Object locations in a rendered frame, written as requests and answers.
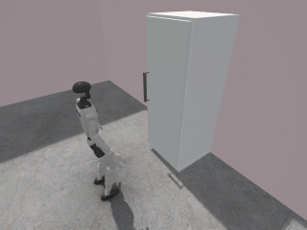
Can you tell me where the robot left shin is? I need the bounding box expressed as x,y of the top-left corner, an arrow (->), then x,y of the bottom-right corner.
97,160 -> 106,180

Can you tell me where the handle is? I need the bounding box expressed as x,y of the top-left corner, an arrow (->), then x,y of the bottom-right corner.
143,72 -> 150,102

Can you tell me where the right robot hand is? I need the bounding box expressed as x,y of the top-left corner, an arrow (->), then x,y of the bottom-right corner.
111,153 -> 127,169

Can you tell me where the right robot upper arm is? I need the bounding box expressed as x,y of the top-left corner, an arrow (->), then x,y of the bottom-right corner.
84,108 -> 99,142

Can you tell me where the right robot foot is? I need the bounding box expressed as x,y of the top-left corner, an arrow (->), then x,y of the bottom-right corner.
101,189 -> 119,201

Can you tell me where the right robot forearm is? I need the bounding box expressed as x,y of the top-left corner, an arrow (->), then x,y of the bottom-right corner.
93,134 -> 115,158

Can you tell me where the fridge door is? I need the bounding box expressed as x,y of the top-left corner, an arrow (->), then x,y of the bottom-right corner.
145,15 -> 193,168

